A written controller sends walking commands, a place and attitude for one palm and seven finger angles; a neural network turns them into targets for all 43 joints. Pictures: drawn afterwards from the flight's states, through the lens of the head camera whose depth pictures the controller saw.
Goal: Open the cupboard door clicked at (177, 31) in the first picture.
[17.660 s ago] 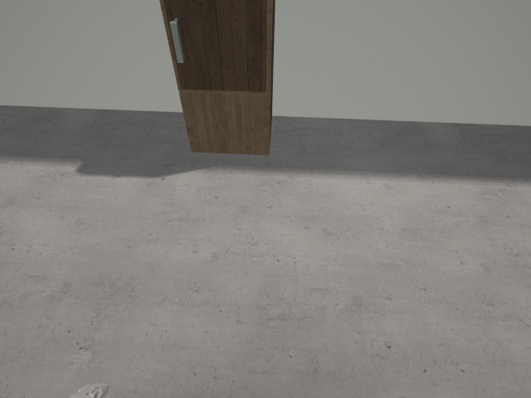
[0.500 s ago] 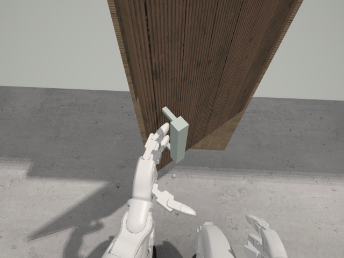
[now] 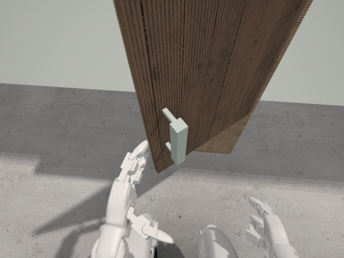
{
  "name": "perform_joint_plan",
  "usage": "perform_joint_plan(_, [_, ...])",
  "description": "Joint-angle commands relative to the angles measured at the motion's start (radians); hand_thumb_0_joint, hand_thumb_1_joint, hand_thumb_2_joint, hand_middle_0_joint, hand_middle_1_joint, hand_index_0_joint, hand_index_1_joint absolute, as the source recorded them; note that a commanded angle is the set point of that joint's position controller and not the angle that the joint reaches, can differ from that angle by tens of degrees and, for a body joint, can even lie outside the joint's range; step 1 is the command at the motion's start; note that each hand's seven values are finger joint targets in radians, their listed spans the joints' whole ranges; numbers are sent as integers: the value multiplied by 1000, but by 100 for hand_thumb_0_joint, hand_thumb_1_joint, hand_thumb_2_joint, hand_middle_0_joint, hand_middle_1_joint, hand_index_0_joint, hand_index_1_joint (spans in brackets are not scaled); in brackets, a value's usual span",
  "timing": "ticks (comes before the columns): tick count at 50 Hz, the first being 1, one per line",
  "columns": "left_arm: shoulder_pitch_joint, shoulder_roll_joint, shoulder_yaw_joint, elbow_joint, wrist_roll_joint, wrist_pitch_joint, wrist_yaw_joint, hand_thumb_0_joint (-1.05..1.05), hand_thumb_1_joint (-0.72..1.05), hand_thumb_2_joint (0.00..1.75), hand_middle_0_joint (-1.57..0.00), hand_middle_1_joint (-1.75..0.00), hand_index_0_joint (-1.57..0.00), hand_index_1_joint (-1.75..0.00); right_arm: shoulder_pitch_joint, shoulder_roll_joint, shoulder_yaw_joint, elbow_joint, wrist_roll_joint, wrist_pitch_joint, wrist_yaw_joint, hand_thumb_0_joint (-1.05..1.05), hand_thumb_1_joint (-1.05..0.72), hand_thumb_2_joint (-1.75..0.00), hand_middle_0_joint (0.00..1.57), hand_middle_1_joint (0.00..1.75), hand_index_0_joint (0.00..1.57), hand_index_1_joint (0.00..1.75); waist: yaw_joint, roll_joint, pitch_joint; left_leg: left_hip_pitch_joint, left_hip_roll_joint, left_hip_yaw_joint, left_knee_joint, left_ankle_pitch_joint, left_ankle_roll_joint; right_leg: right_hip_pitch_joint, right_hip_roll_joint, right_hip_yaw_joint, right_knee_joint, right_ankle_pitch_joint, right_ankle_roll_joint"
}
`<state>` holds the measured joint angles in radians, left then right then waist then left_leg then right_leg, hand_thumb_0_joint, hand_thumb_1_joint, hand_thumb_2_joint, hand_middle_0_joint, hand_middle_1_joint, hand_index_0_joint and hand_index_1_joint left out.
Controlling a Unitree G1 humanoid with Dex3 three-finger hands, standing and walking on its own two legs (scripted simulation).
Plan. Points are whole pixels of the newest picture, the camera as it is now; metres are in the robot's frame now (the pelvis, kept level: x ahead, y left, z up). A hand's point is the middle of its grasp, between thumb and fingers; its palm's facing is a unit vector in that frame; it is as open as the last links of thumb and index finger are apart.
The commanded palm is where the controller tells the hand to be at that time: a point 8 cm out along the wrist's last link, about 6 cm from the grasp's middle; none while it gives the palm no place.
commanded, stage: slide the hand sideways off the handle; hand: left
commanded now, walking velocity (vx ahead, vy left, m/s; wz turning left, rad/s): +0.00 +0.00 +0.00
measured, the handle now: (173, 137) +0.38 +0.03 +0.04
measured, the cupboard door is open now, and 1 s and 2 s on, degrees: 40 40 40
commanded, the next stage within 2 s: draw the hand back to the body in 0.14 s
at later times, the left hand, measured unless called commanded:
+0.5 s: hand (124, 203) +0.22 +0.10 +0.09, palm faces -0.05 -1.00 -0.05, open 16.3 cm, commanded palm +0.19 +0.16 +0.10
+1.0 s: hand (39, 192) +0.21 +0.19 +0.18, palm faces +0.13 -0.93 -0.34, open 14.3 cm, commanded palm +0.18 +0.25 +0.22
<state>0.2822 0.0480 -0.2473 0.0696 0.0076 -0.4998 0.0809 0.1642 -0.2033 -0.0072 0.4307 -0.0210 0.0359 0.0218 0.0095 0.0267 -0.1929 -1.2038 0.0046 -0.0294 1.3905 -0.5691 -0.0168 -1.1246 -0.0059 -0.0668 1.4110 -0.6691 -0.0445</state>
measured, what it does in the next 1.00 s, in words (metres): rises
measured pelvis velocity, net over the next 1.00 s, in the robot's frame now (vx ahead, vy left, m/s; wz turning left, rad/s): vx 0.03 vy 0.01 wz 0.00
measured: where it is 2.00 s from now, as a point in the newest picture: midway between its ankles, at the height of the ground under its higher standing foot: outside the picture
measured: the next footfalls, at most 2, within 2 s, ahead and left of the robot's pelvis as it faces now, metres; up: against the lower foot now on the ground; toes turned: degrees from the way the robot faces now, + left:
none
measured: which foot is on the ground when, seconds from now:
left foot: down 0.00-1.00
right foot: down 0.00-1.00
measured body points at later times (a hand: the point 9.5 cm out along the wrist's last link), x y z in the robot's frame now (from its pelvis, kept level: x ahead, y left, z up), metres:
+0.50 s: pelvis +0.00 -0.01 +0.02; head +0.07 -0.03 +0.47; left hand +0.22 +0.15 +0.10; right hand +0.18 -0.23 -0.07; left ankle +0.05 +0.13 -0.60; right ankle +0.00 -0.10 -0.60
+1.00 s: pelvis +0.03 +0.01 +0.11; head +0.03 -0.01 +0.56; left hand +0.20 +0.24 +0.20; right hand +0.21 -0.21 +0.04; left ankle +0.05 +0.13 -0.60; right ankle +0.00 -0.10 -0.60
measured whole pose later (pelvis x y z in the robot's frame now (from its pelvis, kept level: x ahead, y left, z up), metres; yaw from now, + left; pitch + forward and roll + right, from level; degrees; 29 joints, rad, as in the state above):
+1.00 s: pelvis +0.03 +0.01 +0.11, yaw +0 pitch +6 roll -1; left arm 0.63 0.30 0.02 -0.38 -0.04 -0.02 0.11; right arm 0.28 -0.23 0.05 0.41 0.03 -0.01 -0.14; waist 0.02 0.06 -0.12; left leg -0.54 0.00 -0.01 0.85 -0.41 0.01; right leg -0.46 0.00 -0.05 0.83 -0.47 -0.01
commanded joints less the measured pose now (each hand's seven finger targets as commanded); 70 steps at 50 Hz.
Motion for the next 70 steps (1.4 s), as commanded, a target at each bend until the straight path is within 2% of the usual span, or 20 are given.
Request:
perform_joint_plan(1, [-18, 9, 17, -256, -16, -82, -26, 0, -50, 30, -15, -30, -15, -30, -19, -93, -40, -145, 1, -56, -10, 0, -90, -90, 20, 30, 20, 30, -26, -69, -306, 244, -30, 1, -127, 219, 36, 164, 14, 65, -236, 345, 7])
perform_joint_plan(5, [58, 41, 58, -292, -40, -81, -48, 0, -50, 30, -15, -30, -15, -30, -15, -93, -41, -151, 4, -67, -13, 0, -90, -90, 20, 30, 20, 30, -14, -73, -307, 221, -29, 6, -114, 220, 36, 186, 12, 80, -238, 360, 11])
perform_joint_plan(8, [33, 31, 36, -303, -48, -75, -66, 0, -50, 30, -15, -30, -15, -30, -14, -94, -40, -153, 5, -79, -18, 0, -90, -90, 20, 30, 20, 30, -39, -84, -281, 187, -28, 6, -95, 190, 38, 171, 7, 96, -250, 339, 21])
perform_joint_plan(11, [18, 50, 51, -306, -54, -74, -78, 0, -50, 30, -15, -30, -15, -30, -8, -97, -39, -149, 5, -88, -22, 0, -90, -90, 20, 30, 20, 30, -43, -93, -268, 158, -26, 5, -82, 162, 38, 164, 3, 112, -257, 291, 21])
perform_joint_plan(15, [92, 134, 139, -457, -76, -55, -81, 0, -50, 30, -15, -30, -15, -30, 4, -95, -43, -174, 13, -87, -31, 0, -90, -90, 20, 30, 20, 30, 9, -30, -372, 252, -28, 15, -126, 235, 39, 264, 6, 115, -271, 381, 19])
perform_joint_plan(17, [152, 142, 155, -496, -93, -16, -84, 0, -50, 30, -15, -30, -15, -30, 12, -92, -43, -186, 23, -78, -36, 0, -90, -90, 20, 30, 20, 30, 15, -36, -369, 296, -28, 14, -168, 268, 41, 316, 12, 100, -296, 425, 20])
perform_joint_plan(19, [187, 134, 162, -485, -108, 24, -96, 0, -50, 30, -15, -30, -15, -30, 20, -90, -42, -190, 34, -68, -45, 0, -90, -90, 20, 30, 20, 30, -8, -95, -298, 294, -26, 16, -199, 236, 40, 344, 8, 101, -347, 419, 36])
perform_joint_plan(22, [202, 135, 163, -492, -130, 61, -128, 0, -50, 30, -15, -30, -15, -30, 24, -97, -39, -189, 41, -73, -62, 0, -90, -90, 20, 30, 20, 30, -33, -119, -237, 307, -23, 12, -229, 206, 43, 359, 6, 106, -404, 384, 47])
perform_joint_plan(25, [203, 156, 186, -479, -143, 70, -158, 0, -50, 30, -15, -30, -15, -30, 25, -104, -34, -188, 42, -81, -74, 0, -90, -90, 20, 30, 20, 30, -41, -99, -161, 326, -24, 12, -263, 173, 42, 347, 4, 99, -445, 316, 47])
perform_joint_plan(30, [215, 214, 260, -533, -179, 64, -181, 0, -50, 30, -15, -30, -15, -30, 28, -112, -31, -202, 47, -98, -85, 0, -90, -90, 20, 30, 20, 30, -21, -39, -126, 414, -24, 12, -338, 172, 42, 379, 15, 81, -499, 252, 34])
perform_joint_plan(37, [276, 251, 325, -590, -226, 113, -214, 0, -32, 37, -16, -30, -16, -30, 30, -115, -28, -204, 63, -109, -92, 0, -90, -90, 20, 30, 20, 30, -14, 7, -102, 548, -22, 10, -440, 251, 45, 478, 30, 42, -558, 356, 36])
perform_joint_plan(38, [335, 377, 329, -600, -93, 212, -108, 0, -29, 39, -16, -30, -16, -30, 35, -113, -20, -218, 61, -81, -125, 0, -90, -90, 20, 30, 20, 30, 36, 27, -133, 614, -8, 33, -510, 274, 45, 526, -5, 96, -622, 376, 24])
perform_joint_plan(39, [346, 317, 307, -636, -82, 270, -59, 0, -26, 40, -16, -30, -16, -30, 43, -100, -12, -231, 60, -72, -140, 0, -90, -90, 20, 30, 20, 30, 9, 23, -90, 649, -8, 34, -532, 285, 48, 523, -3, 73, -642, 387, 27])
perform_joint_plan(40, [356, 291, 281, -645, -65, 310, -30, 0, -22, 42, -16, -30, -16, -30, 47, -99, -5, -221, 58, -67, -144, 0, -90, -90, 20, 30, 20, 30, 9, 62, -59, 673, -7, 32, -553, 303, 49, 537, -2, 53, -648, 404, 26])
perform_joint_plan(45, [315, 349, 347, -664, -42, 403, 38, 0, -5, 50, -17, -30, -17, -30, 26, -111, 12, -190, 48, -76, -166, 0, -90, -90, 20, 30, 20, 30, 3, -36, 10, 757, 4, 22, -636, 344, 54, 621, 4, 26, -730, 447, 35])
perform_joint_plan(48, [268, 360, 365, -682, -39, 415, 57, 0, 6, 54, -17, -30, -17, -30, 12, -115, 24, -170, 47, -102, -170, 0, -90, -90, 20, 30, 20, 30, 6, 15, 35, 822, 5, 12, -697, 334, 51, 655, 2, 22, -773, 415, 33])
perform_joint_plan(57, [263, 412, 493, -709, -45, 413, 70, 0, 37, 68, -18, -30, -18, -30, -32, -117, 30, -91, 42, -164, -149, 0, -90, -90, 20, 30, 20, 30, 36, 29, 60, 956, 11, 3, -822, 473, 42, 815, 2, 14, -871, 529, 31])
perform_joint_plan(60, [224, 419, 530, -714, -54, 408, 66, 0, 48, 72, -19, -30, -19, -30, -45, -113, 30, -71, 40, -170, -142, 0, -90, -90, 20, 30, 20, 30, 34, 24, 110, 975, 14, 6, -863, 472, 37, 839, 4, 11, -907, 533, 33])
perform_joint_plan(62, [210, 457, 587, -716, -54, 399, 69, 0, 55, 75, -19, -30, -19, -30, -58, -118, 26, -56, 38, -177, -142, 0, -90, -90, 20, 30, 20, 30, 45, 8, 98, 999, 15, 9, -883, 488, 38, 875, 6, 13, -932, 551, 32])
perform_joint_plan(70, [131, 494, 700, -736, -71, 373, 68, 0, 83, 87, -20, -30, -20, -30, -79, -118, 16, -10, 33, -192, -131, 0, -90, -90, 20, 30, 20, 30, 51, 44, 110, 1067, 14, 25, -941, 536, 35, 946, 7, 18, -991, 607, 32])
